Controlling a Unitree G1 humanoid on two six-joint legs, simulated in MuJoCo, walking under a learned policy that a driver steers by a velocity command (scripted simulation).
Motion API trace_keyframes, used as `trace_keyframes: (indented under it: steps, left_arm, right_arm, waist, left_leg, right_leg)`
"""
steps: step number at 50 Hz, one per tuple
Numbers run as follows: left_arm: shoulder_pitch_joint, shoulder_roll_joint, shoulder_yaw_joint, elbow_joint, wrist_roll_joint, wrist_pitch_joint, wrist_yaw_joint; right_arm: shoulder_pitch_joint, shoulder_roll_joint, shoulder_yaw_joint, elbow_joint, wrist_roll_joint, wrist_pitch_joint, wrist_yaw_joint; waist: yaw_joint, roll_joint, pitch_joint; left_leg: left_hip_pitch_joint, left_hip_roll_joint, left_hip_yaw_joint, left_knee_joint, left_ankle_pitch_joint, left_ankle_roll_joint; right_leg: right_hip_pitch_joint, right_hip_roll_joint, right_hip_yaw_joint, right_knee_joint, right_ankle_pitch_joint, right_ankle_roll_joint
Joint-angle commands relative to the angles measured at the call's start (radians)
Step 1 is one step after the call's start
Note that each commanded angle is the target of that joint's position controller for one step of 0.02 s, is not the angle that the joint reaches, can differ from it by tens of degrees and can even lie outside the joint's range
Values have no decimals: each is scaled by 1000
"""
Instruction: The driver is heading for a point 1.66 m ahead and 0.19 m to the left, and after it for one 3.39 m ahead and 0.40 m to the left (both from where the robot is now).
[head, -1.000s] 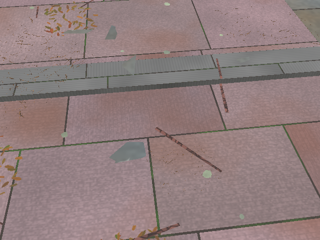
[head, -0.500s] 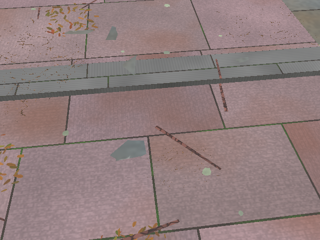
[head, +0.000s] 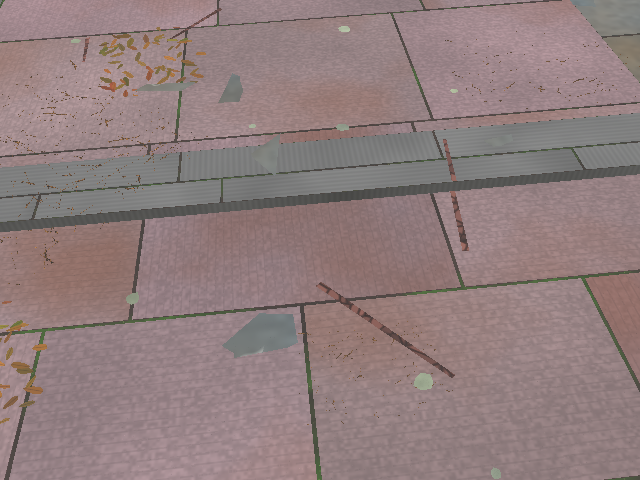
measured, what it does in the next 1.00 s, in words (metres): walks ahead: left foot, then right foot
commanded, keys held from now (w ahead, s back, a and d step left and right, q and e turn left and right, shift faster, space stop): w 1.00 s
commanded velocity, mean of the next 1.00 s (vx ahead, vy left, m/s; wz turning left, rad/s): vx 0.48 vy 0.00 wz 0.00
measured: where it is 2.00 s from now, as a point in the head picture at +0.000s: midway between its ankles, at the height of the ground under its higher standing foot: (352, 380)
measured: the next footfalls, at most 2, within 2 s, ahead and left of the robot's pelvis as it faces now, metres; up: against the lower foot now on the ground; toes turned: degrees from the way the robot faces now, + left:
left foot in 0.28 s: +0.32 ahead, +0.09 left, +0.00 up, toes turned +3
right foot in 0.84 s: +0.63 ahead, -0.07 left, +0.00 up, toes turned -4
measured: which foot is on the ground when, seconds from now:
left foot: up 0.00-0.26, down 0.28-0.86, up 0.88-1.00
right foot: down 0.00-0.30, up 0.32-0.82, down 0.84-1.00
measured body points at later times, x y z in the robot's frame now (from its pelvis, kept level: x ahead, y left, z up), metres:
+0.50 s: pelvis +0.27 +0.04 +0.01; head +0.28 +0.04 +0.46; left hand +0.32 +0.28 -0.14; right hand +0.26 -0.20 -0.14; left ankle +0.28 +0.08 -0.73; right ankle +0.26 -0.10 -0.65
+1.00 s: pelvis +0.55 -0.01 +0.00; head +0.58 -0.02 +0.45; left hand +0.62 +0.24 -0.14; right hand +0.55 -0.25 -0.15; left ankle +0.46 +0.11 -0.64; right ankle +0.59 -0.07 -0.73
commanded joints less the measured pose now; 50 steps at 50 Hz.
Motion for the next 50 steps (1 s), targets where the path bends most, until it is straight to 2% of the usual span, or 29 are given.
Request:
trace_keyframes:
  steps: [1,5,8,9,11,13,14,15,16,17,18,19,21,24,26,30,33,36,39,40,41,42,43,44,45,46,47,49,50]
  left_arm:
    - [214,119,20,37,11,2,4]
    - [180,83,-3,38,-4,-14,10]
    - [146,103,-9,34,-7,-20,14]
    - [142,119,-8,34,-8,-23,14]
    - [138,145,-6,39,-12,-29,14]
    - [118,169,-2,39,-15,-25,17]
    - [118,170,-2,34,-14,-23,14]
    - [160,98,-16,13,-6,-18,9]
    - [254,46,-13,11,-40,-11,-1]
    - [163,110,-2,-13,-16,-4,-2]
    - [57,123,4,-41,-5,-5,-9]
    - [26,105,4,-47,-2,-5,-12]
    - [42,74,4,-44,16,19,-22]
    - [-5,65,9,-63,16,42,-30]
    - [-108,75,11,-99,16,50,-35]
    - [-302,71,7,-163,4,50,-42]
    - [-404,59,-2,-193,-4,48,-44]
    - [-476,68,-3,-219,-5,43,-42]
    - [-455,86,5,-225,-5,31,-36]
    - [-395,98,12,-209,-4,26,-29]
    - [-282,117,24,-173,-4,20,-21]
    - [-115,141,38,-119,5,11,-11]
    - [59,220,62,-85,32,5,0]
    - [92,294,81,-80,41,12,-6]
    - [26,243,74,-83,-1,23,-19]
    - [-84,193,58,-98,-12,21,-23]
    - [-134,140,45,-102,-8,12,-27]
    - [-131,79,24,-75,-8,0,-17]
    - [-102,79,21,-60,-9,-8,-14]
  right_arm:
    - [-192,-45,-7,-128,-3,-49,25]
    - [-275,-31,-3,-174,-1,-25,41]
    - [-390,-10,14,-231,8,-16,46]
    - [-396,-17,15,-238,11,-12,43]
    - [-330,-66,-1,-224,15,-8,27]
    - [-100,-115,-27,-145,17,-18,11]
    - [26,-150,-43,-104,5,-23,2]
    - [147,-240,-62,-89,-20,-28,-2]
    - [122,-264,-66,-95,-11,-19,11]
    - [-14,-223,-57,-114,16,-18,18]
    - [-107,-151,-37,-136,25,-27,22]
    - [-133,-114,-25,-128,19,-38,23]
    - [-107,-67,-5,-99,14,-56,14]
    - [-24,-79,0,-65,18,-72,6]
    - [21,-93,2,-55,19,-72,4]
    - [103,-84,14,-40,23,-69,2]
    - [164,-85,19,-24,22,-71,-4]
    - [208,-94,20,-7,12,-67,-13]
    - [184,-113,16,-2,4,-65,-21]
    - [169,-125,13,-2,3,-64,-24]
    - [158,-136,11,-1,3,-62,-23]
    - [135,-139,11,-7,10,-59,-21]
    - [121,-109,21,-41,22,-62,-17]
    - [248,-10,34,-49,59,-57,-6]
    - [172,-114,6,-45,30,-52,-10]
    - [79,-109,3,-82,24,-56,-6]
    - [31,-93,4,-91,20,-59,-4]
    - [40,-59,4,-87,-4,-35,7]
    - [49,-42,4,-85,-6,-23,14]
  waist:
    - [50,-85,188]
    - [15,-122,163]
    - [6,-141,179]
    - [1,-157,170]
    - [-40,-163,121]
    - [-145,-126,-3]
    - [-191,-110,-67]
    - [-196,39,-177]
    - [-125,211,-255]
    - [-80,84,-102]
    - [-67,10,7]
    - [-36,-34,70]
    - [16,-19,78]
    - [31,3,96]
    - [15,8,121]
    - [-30,14,142]
    - [-61,34,140]
    - [-80,41,147]
    - [-44,50,129]
    - [-16,60,95]
    - [30,62,37]
    - [102,45,-45]
    - [161,-26,-163]
    - [92,-246,-269]
    - [83,-79,-206]
    - [42,-70,-56]
    - [19,-27,16]
    - [-38,-46,54]
    - [-47,-58,53]
  left_leg:
    - [-539,54,12,203,63,9]
    - [-469,28,86,93,184,-15]
    - [-295,-2,124,-159,273,-7]
    - [-209,-20,142,-216,288,4]
    - [-39,-59,155,-262,311,37]
    - [210,-88,142,-350,352,69]
    - [390,-31,88,-371,311,84]
    - [553,235,-223,-400,95,122]
    - [630,426,-745,-622,-1,253]
    - [484,383,-681,-684,-126,233]
    - [335,349,-528,-702,-77,212]
    - [224,305,-423,-725,67,189]
    - [120,239,-275,-742,238,154]
    - [117,205,-171,-762,398,148]
    - [146,191,-132,-785,421,140]
    - [215,161,-70,-782,570,106]
    - [280,159,-45,-765,663,88]
    - [389,187,-44,-730,746,98]
    - [460,213,-28,-636,969,100]
    - [465,214,-18,-561,1105,91]
    - [464,204,-9,-434,1185,82]
    - [379,176,17,-248,1108,66]
    - [163,132,44,35,769,52]
    - [-204,-65,84,418,-48,10]
    - [-288,-26,-48,477,-34,29]
    - [-316,20,-49,434,66,31]
    - [-287,51,-44,382,123,27]
    - [-200,87,-37,293,156,8]
    - [-179,86,-27,271,162,-1]
  right_leg:
    - [260,-336,418,-285,227,-168]
    - [200,-245,208,-304,563,-131]
    - [79,-209,120,-322,648,-112]
    - [51,-213,107,-321,704,-109]
    - [58,-236,87,-229,951,-96]
    - [77,-217,47,57,1075,-64]
    - [-27,-183,33,260,909,-56]
    - [-185,-108,-13,601,393,-50]
    - [-424,46,32,924,-120,-33]
    - [-510,-39,78,950,-23,-51]
    - [-510,-82,66,897,70,-54]
    - [-470,-112,63,838,106,-53]
    - [-379,-144,63,747,110,-38]
    - [-413,-150,26,663,142,-17]
    - [-496,-161,2,591,215,-2]
    - [-555,-146,-43,373,351,20]
    - [-527,-113,-75,230,408,16]
    - [-532,-90,-89,148,376,-3]
    - [-449,-54,-99,82,269,-46]
    - [-360,-24,-109,67,224,-64]
    - [-236,7,-116,33,208,-84]
    - [-20,-4,-100,-30,264,-111]
    - [245,-208,117,-31,182,-164]
    - [486,-493,619,-122,158,-319]
    - [397,-442,649,-193,90,-292]
    - [246,-410,487,-228,109,-254]
    - [125,-366,388,-267,212,-225]
    - [-6,-284,244,-305,315,-166]
    - [-24,-273,211,-313,364,-161]
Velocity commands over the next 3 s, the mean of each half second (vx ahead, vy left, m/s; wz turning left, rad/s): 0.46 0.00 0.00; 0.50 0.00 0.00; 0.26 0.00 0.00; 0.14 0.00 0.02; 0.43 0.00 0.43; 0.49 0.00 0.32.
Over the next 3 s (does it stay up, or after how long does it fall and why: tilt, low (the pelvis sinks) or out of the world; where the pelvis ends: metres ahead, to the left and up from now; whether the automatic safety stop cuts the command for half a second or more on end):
stays up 1.24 0.13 0.00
